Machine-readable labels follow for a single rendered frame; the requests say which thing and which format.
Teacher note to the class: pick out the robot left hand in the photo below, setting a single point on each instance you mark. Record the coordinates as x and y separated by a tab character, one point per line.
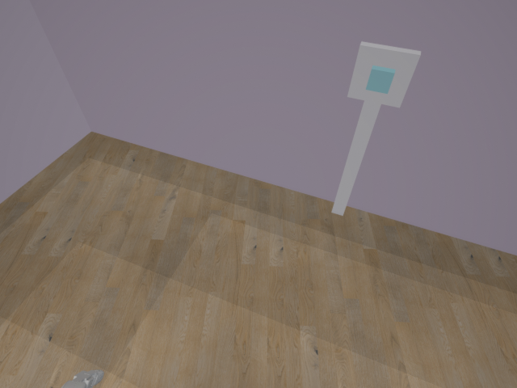
85	379

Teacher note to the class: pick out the panel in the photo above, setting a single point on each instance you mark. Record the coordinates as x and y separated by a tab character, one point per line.
404	61

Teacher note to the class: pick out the button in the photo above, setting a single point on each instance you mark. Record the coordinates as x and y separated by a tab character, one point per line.
380	79

